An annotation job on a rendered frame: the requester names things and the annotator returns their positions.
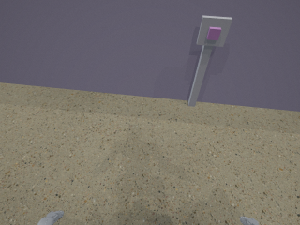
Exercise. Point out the robot right hand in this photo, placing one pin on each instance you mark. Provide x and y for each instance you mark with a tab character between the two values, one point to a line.
248	221

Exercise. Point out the button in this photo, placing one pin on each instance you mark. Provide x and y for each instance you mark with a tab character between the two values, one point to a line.
213	33

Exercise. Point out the robot left hand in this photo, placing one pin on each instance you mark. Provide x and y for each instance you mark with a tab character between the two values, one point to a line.
51	218

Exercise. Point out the panel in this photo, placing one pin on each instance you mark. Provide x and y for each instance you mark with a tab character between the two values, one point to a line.
207	46

